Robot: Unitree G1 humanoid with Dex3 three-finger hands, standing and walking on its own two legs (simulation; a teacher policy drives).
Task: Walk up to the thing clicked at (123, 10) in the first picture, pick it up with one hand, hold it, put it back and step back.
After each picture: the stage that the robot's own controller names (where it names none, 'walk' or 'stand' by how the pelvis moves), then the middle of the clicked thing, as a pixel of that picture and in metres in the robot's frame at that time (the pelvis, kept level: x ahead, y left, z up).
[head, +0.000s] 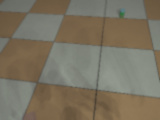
stand; (122, 13) +1.87 -0.52 -0.72
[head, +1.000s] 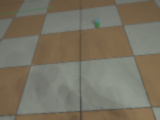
walk; (97, 23) +1.78 -0.05 -0.69
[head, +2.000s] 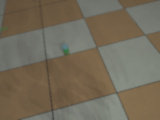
walk; (65, 49) +1.18 +0.28 -0.71
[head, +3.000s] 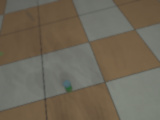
walk; (67, 86) +0.74 +0.28 -0.72
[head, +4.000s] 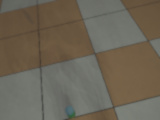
stand; (70, 112) +0.44 +0.23 -0.71
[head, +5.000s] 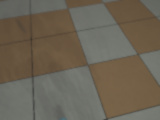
stand; out of the picture +0.43 +0.20 -0.72
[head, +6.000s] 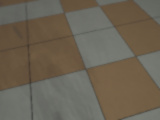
stand; out of the picture +0.40 +0.21 -0.72
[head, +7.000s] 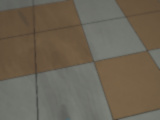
stand; out of the picture +0.35 +0.17 -0.71
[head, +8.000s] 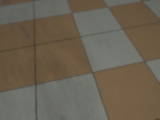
stand; out of the picture +0.34 +0.19 -0.72
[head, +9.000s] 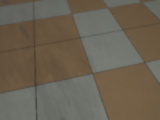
stand; out of the picture +0.34 +0.17 -0.73
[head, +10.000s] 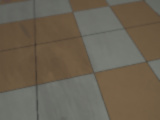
stand; out of the picture +0.32 +0.17 -0.73
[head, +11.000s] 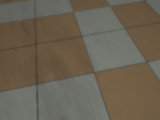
go down; out of the picture +0.33 +0.17 -0.73
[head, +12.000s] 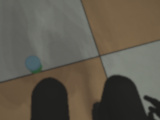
go down; (34, 65) +0.41 +0.22 -0.34
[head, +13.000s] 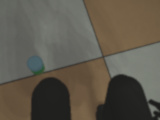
approach; (36, 66) +0.41 +0.22 -0.30
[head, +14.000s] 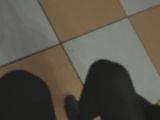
close in; out of the picture +0.40 +0.26 -0.22
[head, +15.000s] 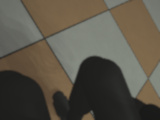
close; out of the picture +0.40 +0.27 -0.22
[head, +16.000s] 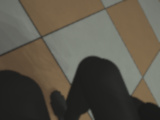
lift; out of the picture +0.39 +0.28 -0.22
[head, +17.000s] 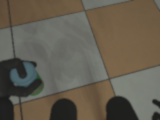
lift; (29, 80) +0.33 +0.20 -0.02
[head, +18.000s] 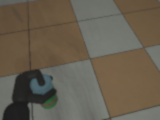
hold; (45, 92) +0.31 +0.16 +0.00
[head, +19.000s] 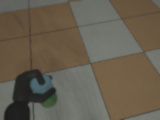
hold; (45, 91) +0.32 +0.17 +0.00
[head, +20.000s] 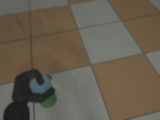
hold; (44, 91) +0.32 +0.17 +0.00
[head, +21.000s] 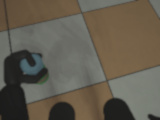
crouch; (36, 70) +0.38 +0.18 -0.06
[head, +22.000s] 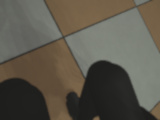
lower; out of the picture +0.41 +0.26 -0.22
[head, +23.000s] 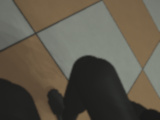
lower; out of the picture +0.42 +0.30 -0.22
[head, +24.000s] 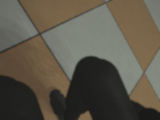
lower; out of the picture +0.42 +0.30 -0.22
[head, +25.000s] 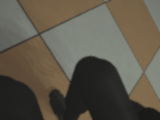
lower; out of the picture +0.41 +0.30 -0.23
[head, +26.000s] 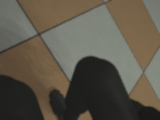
lower; out of the picture +0.41 +0.30 -0.22
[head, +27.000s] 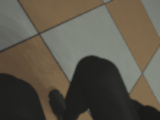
open; out of the picture +0.40 +0.29 -0.23
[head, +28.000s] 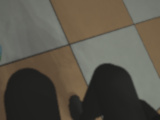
stand; out of the picture +0.41 +0.27 -0.25
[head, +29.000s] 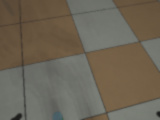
stand; (58, 118) +0.38 +0.18 -0.62
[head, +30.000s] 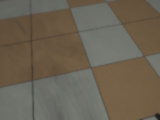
stand; out of the picture +0.36 +0.18 -0.67
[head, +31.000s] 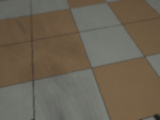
stand; out of the picture +0.37 +0.18 -0.67
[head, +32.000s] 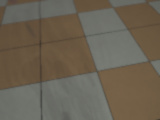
stand; out of the picture +0.38 +0.17 -0.72
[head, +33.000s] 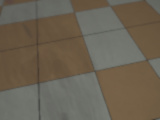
stand; out of the picture +0.37 +0.18 -0.73
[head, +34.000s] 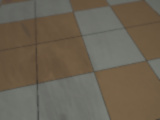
stand; out of the picture +0.35 +0.18 -0.73
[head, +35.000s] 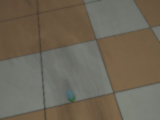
walk; (70, 96) +0.49 +0.20 -0.71
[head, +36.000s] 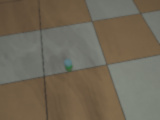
walk; (68, 65) +0.78 +0.16 -0.69
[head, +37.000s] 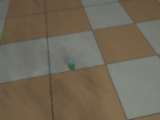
stand; (71, 64) +1.00 +0.18 -0.71
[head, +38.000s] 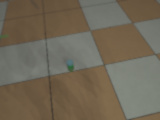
stand; (70, 65) +0.99 +0.18 -0.72
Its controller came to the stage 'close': yes
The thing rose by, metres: 0.70
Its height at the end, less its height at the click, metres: +0.00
